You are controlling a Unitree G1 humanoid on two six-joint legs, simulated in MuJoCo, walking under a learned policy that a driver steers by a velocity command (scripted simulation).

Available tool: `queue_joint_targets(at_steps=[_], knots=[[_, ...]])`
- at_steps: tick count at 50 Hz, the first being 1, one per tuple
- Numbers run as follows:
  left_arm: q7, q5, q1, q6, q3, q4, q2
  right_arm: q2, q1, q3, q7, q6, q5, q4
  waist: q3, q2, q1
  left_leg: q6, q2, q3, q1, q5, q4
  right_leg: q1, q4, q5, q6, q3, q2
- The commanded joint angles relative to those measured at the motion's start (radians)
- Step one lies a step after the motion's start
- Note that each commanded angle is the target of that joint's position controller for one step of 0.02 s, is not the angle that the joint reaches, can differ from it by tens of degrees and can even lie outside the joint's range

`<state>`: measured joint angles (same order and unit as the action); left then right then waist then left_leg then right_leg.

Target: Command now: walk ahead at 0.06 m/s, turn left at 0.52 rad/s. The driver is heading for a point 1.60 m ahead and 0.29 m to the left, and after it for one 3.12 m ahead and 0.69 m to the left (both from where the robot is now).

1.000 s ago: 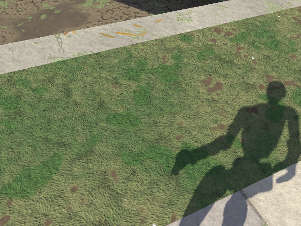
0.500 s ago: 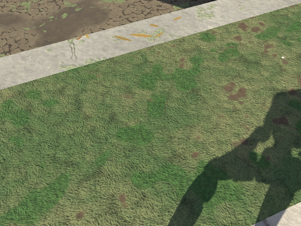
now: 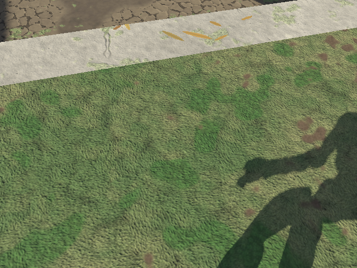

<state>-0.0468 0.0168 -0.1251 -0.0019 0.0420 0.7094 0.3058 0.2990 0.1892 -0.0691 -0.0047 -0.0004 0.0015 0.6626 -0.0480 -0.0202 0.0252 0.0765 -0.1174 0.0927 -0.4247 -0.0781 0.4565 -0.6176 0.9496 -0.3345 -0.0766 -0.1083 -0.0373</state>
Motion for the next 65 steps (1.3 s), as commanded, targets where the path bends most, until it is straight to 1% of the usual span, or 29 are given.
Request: queue_joint_targets(at_steps=[1, 5, 7, 8, 9, 10, 11, 13, 14, 16, 20, 25, 27, 28, 29, 30, 31, 32, 34, 37, 40, 43, 46, 47, 49, 50, 51, 53, 65], knots=[[-0.003, -0.004, -0.066, 0.001, 0.024, -0.047, 0.073, 0.158, -0.055, -0.044, -0.021, 0.005, -0.006, -0.091, 0.175, 0.143, -0.033, 0.154, 0.225, 0.288, 0.050, -0.175, -0.157, 0.126, -0.081, 0.056, -0.008, 0.014, 0.027], [0.011, -0.016, -0.042, -0.023, 0.029, -0.066, 0.077, 0.156, -0.027, -0.046, -0.022, 0.025, -0.006, -0.093, 0.171, 0.175, -0.010, 0.140, 0.230, 0.369, 0.113, -0.150, -0.111, 0.191, -0.250, 0.012, 0.011, 0.015, 0.057], [0.021, -0.021, -0.094, -0.035, 0.037, -0.054, 0.076, 0.147, -0.039, -0.043, -0.024, 0.035, -0.018, -0.098, 0.168, 0.180, -0.048, 0.105, 0.204, 0.387, 0.118, -0.105, -0.058, 0.304, -0.462, 0.092, 0.041, 0.037, 0.066], [0.022, -0.014, -0.126, -0.037, 0.050, -0.048, 0.111, 0.124, -0.019, -0.036, -0.027, 0.039, -0.023, -0.096, 0.170, 0.150, -0.055, 0.060, 0.160, 0.357, 0.064, -0.159, 0.001, 0.409, -0.559, 0.151, 0.071, 0.003, -0.004], [0.016, 0.012, -0.123, -0.031, 0.070, -0.061, 0.199, 0.068, 0.008, -0.023, -0.026, 0.039, -0.021, -0.109, 0.173, -0.066, -0.023, -0.006, 0.061, 0.206, -0.079, -0.362, 0.206, 0.508, -0.611, 0.218, 0.167, -0.198, -0.237], [0.022, 0.045, -0.107, -0.024, 0.080, -0.057, 0.219, 0.110, -0.018, -0.038, -0.022, 0.025, -0.022, -0.140, 0.126, -0.312, -0.017, -0.057, -0.041, 0.043, -0.227, -0.538, 0.419, 0.459, -0.663, 0.398, 0.320, -0.414, -0.369], [0.019, 0.038, -0.061, -0.028, 0.065, -0.088, 0.161, 0.184, 0.012, -0.063, -0.018, 0.018, -0.005, -0.115, 0.129, -0.213, -0.013, -0.092, 0.020, 0.073, -0.226, -0.503, 0.609, 0.451, -0.641, 0.463, 0.343, -0.374, -0.377], [0.010, 0.007, 0.006, -0.024, 0.051, -0.107, 0.098, 0.164, 0.059, -0.069, -0.023, 0.039, -0.016, -0.061, 0.120, -0.104, 0.011, -0.132, 0.037, 0.041, -0.227, -0.400, 0.742, 0.463, -0.589, 0.484, 0.257, -0.174, -0.255], [0.007, -0.006, 0.009, -0.021, 0.047, -0.108, 0.089, 0.142, 0.060, -0.064, -0.023, 0.050, -0.015, -0.059, 0.106, -0.103, 0.001, -0.150, 0.046, 0.032, -0.248, -0.364, 0.791, 0.470, -0.584, 0.512, 0.252, -0.128, -0.242], [0.002, -0.002, -0.006, -0.010, 0.048, -0.105, 0.091, 0.096, 0.023, -0.049, -0.018, 0.059, -0.025, -0.079, 0.088, -0.120, -0.017, -0.171, 0.063, -0.025, -0.239, -0.314, 0.746, 0.469, -0.600, 0.508, 0.254, -0.037, -0.202], [-0.005, -0.001, -0.055, 0.010, 0.068, -0.090, 0.133, 0.060, -0.069, -0.030, -0.004, 0.056, -0.025, -0.132, 0.120, -0.173, -0.073, -0.182, 0.118, -0.075, -0.180, -0.319, 0.522, 0.553, -0.596, 0.502, 0.280, 0.010, -0.237], [0.012, -0.027, -0.040, 0.008, 0.089, -0.079, 0.176, 0.084, -0.056, -0.038, 0.019, 0.062, -0.024, -0.146, 0.133, -0.199, -0.068, -0.127, 0.122, -0.145, 0.005, -0.298, 0.266, 0.514, -0.573, 0.486, 0.272, 0.050, -0.282], [0.015, -0.048, -0.019, 0.007, 0.088, -0.070, 0.172, 0.076, 0.005, -0.044, 0.025, 0.063, -0.022, -0.125, 0.133, -0.177, -0.024, -0.074, 0.098, -0.171, 0.135, -0.157, 0.050, 0.471, -0.502, 0.451, 0.227, 0.083, -0.265], [0.018, -0.049, -0.060, 0.003, 0.078, -0.048, 0.139, 0.090, 0.044, -0.052, 0.019, 0.062, -0.019, -0.109, 0.141, -0.124, -0.012, -0.042, 0.083, -0.149, 0.263, -0.051, -0.060, 0.397, -0.429, 0.383, 0.172, 0.126, -0.232], [0.027, -0.016, -0.094, 0.000, 0.060, -0.048, 0.080, 0.166, 0.077, -0.071, 0.007, 0.057, -0.019, -0.112, 0.169, 0.086, -0.025, 0.012, 0.239, 0.074, 0.452, 0.232, -0.094, 0.207, -0.219, 0.121, 0.075, 0.222, -0.148], [0.029, 0.023, -0.055, -0.005, 0.037, -0.104, 0.034, 0.258, 0.058, -0.080, -0.001, 0.049, 0.004, -0.137, 0.162, 0.356, -0.034, 0.205, 0.496, 0.367, 0.487, 0.529, -0.066, -0.053, 0.012, -0.340, -0.001, 0.235, -0.020], [0.019, 0.001, 0.027, -0.006, 0.058, -0.108, 0.102, 0.200, 0.099, -0.066, 0.005, 0.026, 0.033, -0.127, 0.220, 0.244, 0.056, 0.290, 0.518, 0.366, 0.407, 0.433, -0.093, -0.041, 0.166, -0.356, -0.004, 0.098, -0.025], [0.016, -0.021, 0.037, 0.000, 0.066, -0.102, 0.123, 0.169, 0.056, -0.049, 0.005, 0.010, 0.033, -0.112, 0.172, 0.198, 0.027, 0.245, 0.453, 0.273, 0.366, 0.340, -0.102, -0.041, 0.209, -0.288, 0.007, 0.075, -0.038], [0.005, -0.011, -0.003, 0.015, 0.073, -0.062, 0.120, 0.121, -0.050, -0.032, -0.001, 0.001, 0.002, -0.108, 0.129, 0.159, -0.018, 0.154, 0.363, 0.173, 0.319, 0.251, -0.105, -0.026, 0.178, -0.146, 0.006, 0.063, -0.048], [0.010, -0.014, -0.067, 0.020, 0.066, -0.035, 0.088, 0.074, -0.092, -0.008, -0.012, -0.001, 0.010, -0.095, 0.150, 0.155, -0.054, 0.147, 0.313, 0.092, 0.259, 0.309, -0.111, 0.098, 0.147, -0.017, -0.012, 0.078, -0.026], [0.015, -0.015, -0.035, 0.021, 0.045, -0.040, 0.047, 0.072, -0.090, -0.005, -0.015, 0.000, 0.011, -0.076, 0.129, 0.156, -0.031, 0.141, 0.300, 0.089, 0.264, 0.202, -0.113, 0.166, -0.071, -0.004, -0.010, 0.080, -0.034], [0.019, -0.017, -0.017, 0.020, 0.042, -0.048, 0.057, 0.091, -0.067, -0.008, -0.008, 0.004, 0.014, -0.049, 0.103, 0.162, -0.005, 0.164, 0.320, 0.141, 0.243, 0.105, -0.114, 0.244, -0.213, -0.060, 0.000, 0.091, -0.024], [0.023, -0.016, -0.060, 0.011, 0.037, -0.028, 0.045, 0.063, -0.091, 0.007, -0.002, 0.004, 0.003, -0.024, 0.080, 0.135, -0.039, 0.138, 0.300, 0.164, 0.202, 0.030, -0.094, 0.364, -0.444, 0.061, 0.022, 0.103, -0.008], [0.026, -0.004, -0.079, 0.005, 0.032, -0.020, 0.043, 0.047, -0.075, 0.014, -0.001, -0.001, -0.001, -0.008, 0.081, 0.104, -0.056, 0.099, 0.277, 0.153, 0.170, 0.003, -0.087, 0.450, -0.555, 0.216, 0.036, 0.089, -0.016], [0.021, 0.004, -0.087, -0.001, 0.048, -0.022, 0.143, 0.046, 0.005, 0.013, 0.008, -0.019, 0.023, 0.014, 0.111, -0.058, 0.011, 0.009, 0.169, 0.071, 0.117, -0.129, -0.042, 0.549, -0.493, 0.452, 0.085, 0.014, -0.113], [0.029, -0.008, -0.066, -0.004, 0.048, -0.009, 0.115, 0.041, -0.018, 0.012, 0.006, -0.018, 0.021, 0.020, 0.108, -0.115, 0.003, -0.025, 0.127, 0.011, 0.181, -0.159, -0.042, 0.443, -0.500, 0.259, 0.113, 0.019, -0.090], [0.036, -0.006, -0.049, -0.010, 0.036, -0.018, 0.069, 0.062, -0.068, 0.008, 0.003, -0.013, 0.019, 0.023, 0.079, -0.080, -0.024, -0.035, 0.126, 0.009, 0.205, -0.160, -0.019, 0.396, -0.522, 0.178, 0.106, 0.027, -0.068], [0.036, 0.002, -0.040, -0.021, 0.026, -0.014, 0.049, 0.042, -0.089, 0.009, -0.005, 0.003, 0.012, 0.026, 0.063, -0.064, -0.028, -0.022, 0.136, 0.019, 0.207, -0.118, -0.011, 0.375, -0.527, 0.168, 0.081, 0.045, -0.052], [0.016, -0.004, -0.084, -0.025, 0.015, 0.028, 0.039, 0.024, -0.039, 0.004, -0.016, 0.003, 0.006, 0.137, 0.051, 0.029, -0.032, -0.030, 0.142, 0.020, 0.210, -0.057, -0.016, 0.402, -0.507, 0.183, 0.077, 0.066, -0.028]])
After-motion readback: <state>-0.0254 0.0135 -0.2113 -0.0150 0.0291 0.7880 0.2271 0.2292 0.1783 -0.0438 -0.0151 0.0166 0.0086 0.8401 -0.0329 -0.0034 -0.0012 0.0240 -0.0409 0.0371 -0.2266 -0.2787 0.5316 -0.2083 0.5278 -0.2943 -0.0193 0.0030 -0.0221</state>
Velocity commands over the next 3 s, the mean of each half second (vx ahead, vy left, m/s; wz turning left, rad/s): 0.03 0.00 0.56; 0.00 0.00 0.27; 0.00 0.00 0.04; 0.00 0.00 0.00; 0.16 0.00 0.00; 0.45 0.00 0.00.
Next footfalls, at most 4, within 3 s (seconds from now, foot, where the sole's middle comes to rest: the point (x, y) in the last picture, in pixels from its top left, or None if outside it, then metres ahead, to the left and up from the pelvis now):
0.16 right None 0.12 -0.15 -0.77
0.58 left None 0.02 0.10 -0.77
0.96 right None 0.11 -0.11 -0.77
2.86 left None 0.38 0.25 -0.77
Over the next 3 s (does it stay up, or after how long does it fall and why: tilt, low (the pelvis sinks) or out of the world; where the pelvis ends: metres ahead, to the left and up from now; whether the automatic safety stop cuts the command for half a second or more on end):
stays up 0.31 0.13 0.00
